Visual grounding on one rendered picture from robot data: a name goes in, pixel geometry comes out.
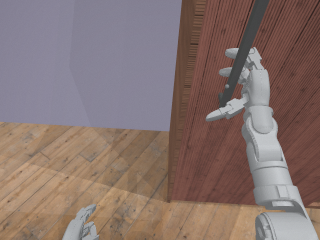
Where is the right robot upper arm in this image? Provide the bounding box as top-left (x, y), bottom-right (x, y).
top-left (255, 212), bottom-right (317, 240)

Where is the right robot forearm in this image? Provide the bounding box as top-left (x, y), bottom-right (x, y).
top-left (241, 105), bottom-right (319, 240)

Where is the handle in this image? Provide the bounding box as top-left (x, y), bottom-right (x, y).
top-left (218, 0), bottom-right (270, 108)

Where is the left robot hand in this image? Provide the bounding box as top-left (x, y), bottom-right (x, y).
top-left (62, 204), bottom-right (99, 240)

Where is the right robot hand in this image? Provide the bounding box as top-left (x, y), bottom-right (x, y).
top-left (205, 47), bottom-right (270, 122)

